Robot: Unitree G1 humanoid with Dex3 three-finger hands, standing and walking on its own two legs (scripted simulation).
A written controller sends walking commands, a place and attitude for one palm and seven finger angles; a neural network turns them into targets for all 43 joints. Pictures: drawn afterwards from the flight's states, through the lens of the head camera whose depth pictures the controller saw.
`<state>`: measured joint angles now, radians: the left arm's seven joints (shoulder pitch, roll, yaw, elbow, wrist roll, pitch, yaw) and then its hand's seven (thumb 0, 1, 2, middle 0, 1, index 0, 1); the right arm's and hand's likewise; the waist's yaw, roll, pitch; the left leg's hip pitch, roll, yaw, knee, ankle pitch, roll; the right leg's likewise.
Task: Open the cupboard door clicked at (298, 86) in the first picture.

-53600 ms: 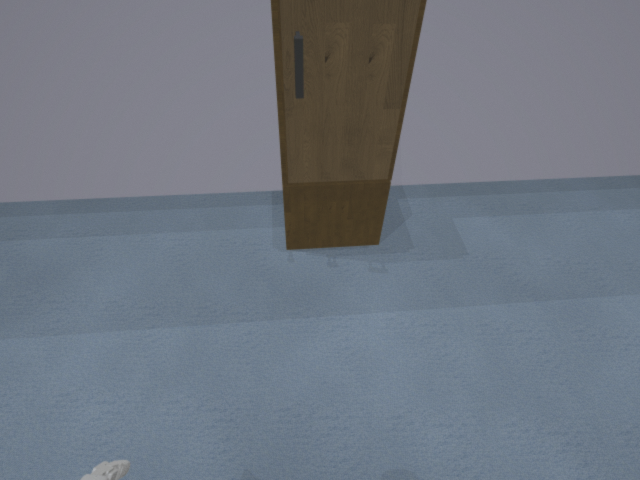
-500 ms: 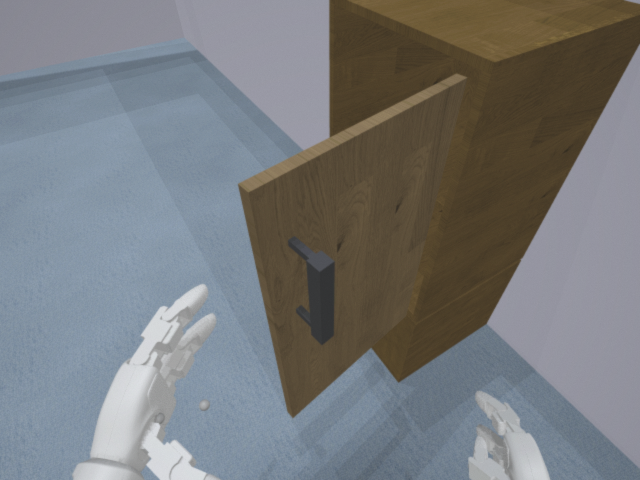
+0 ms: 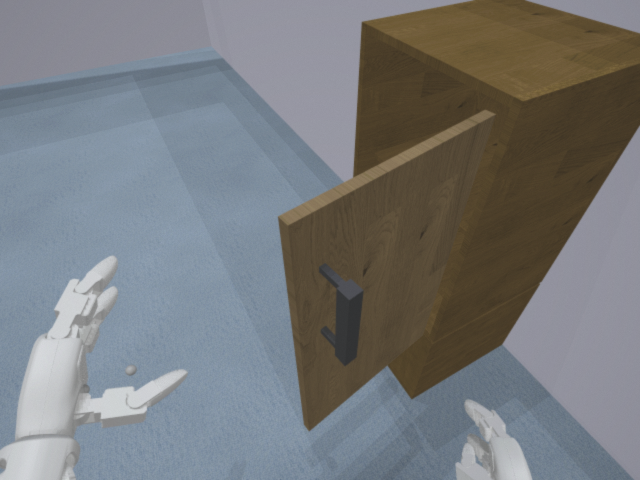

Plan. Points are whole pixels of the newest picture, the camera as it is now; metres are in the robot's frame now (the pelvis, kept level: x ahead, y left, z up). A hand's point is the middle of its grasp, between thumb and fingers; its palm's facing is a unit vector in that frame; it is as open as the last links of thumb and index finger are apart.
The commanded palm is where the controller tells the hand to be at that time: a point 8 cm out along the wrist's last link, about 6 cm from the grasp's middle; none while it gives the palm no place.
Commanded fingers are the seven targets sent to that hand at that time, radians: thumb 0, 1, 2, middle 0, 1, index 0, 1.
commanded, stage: draw the hand back to the body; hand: left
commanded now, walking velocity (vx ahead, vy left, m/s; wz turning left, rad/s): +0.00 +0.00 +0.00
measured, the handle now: (337, 315) +0.32 +0.02 +0.04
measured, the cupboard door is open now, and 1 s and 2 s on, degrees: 100 100 100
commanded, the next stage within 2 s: step back with the hand held close in 0.68 s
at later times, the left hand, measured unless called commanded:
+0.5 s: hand (83, 332) +0.20 +0.25 +0.16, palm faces +0.45 -0.81 -0.38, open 7.7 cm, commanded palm +0.15 +0.29 +0.18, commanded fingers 0.00 0.90 0.90 -0.20 -0.30 -0.20 -0.30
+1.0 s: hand (89, 340) +0.19 +0.24 +0.16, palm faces +0.38 -0.80 -0.47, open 7.4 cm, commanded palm +0.13 +0.28 +0.19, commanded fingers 0.00 0.90 0.90 -0.20 -0.30 -0.20 -0.30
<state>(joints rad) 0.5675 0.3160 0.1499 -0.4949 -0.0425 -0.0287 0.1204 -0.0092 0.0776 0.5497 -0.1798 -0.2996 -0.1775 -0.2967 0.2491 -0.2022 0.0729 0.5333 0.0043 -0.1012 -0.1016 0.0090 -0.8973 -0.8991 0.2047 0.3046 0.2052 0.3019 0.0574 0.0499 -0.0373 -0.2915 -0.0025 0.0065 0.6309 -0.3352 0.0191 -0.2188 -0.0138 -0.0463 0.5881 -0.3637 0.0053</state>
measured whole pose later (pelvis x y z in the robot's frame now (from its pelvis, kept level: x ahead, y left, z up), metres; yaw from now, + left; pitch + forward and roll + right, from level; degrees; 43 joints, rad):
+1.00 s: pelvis -0.01 -0.02 +0.01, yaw -1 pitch -1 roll -1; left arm 0.51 0.38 0.37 -0.43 -0.06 -0.11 0.10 0.01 0.89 0.90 -0.21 -0.30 -0.21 -0.30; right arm 0.15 -0.24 0.00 0.59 0.00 -0.01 -0.07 0.01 -0.90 -0.90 0.20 0.30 0.21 0.30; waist 0.03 0.05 0.03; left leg -0.21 0.03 0.00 0.46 -0.23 -0.01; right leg -0.14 0.02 -0.05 0.40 -0.24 -0.02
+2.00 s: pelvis -0.24 +0.02 +0.00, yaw +5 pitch +3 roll -3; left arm 0.58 0.49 0.49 -0.70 -0.07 -0.20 0.16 0.01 0.89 0.90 -0.21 -0.30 -0.21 -0.30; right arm 0.20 -0.13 0.00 0.60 -0.02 -0.14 -0.03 0.01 -0.90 -0.90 0.21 0.30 0.21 0.30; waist 0.00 -0.05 -0.01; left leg -0.55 0.04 0.09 0.34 -0.06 -0.04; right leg -0.12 0.10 -0.09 0.66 -0.63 -0.05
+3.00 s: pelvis -0.32 +0.02 +0.00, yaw +5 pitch +2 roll +2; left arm 0.27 0.32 0.14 0.18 0.04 -0.01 0.04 0.00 0.90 0.90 -0.20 -0.30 -0.20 -0.30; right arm 0.14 -0.30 -0.03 0.73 -0.04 -0.06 0.00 0.00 -0.90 -0.90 0.20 0.30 0.20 0.30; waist -0.02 0.04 -0.01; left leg -0.36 -0.02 0.04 0.59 -0.27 0.01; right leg -0.41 -0.02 -0.01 0.87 -0.54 0.01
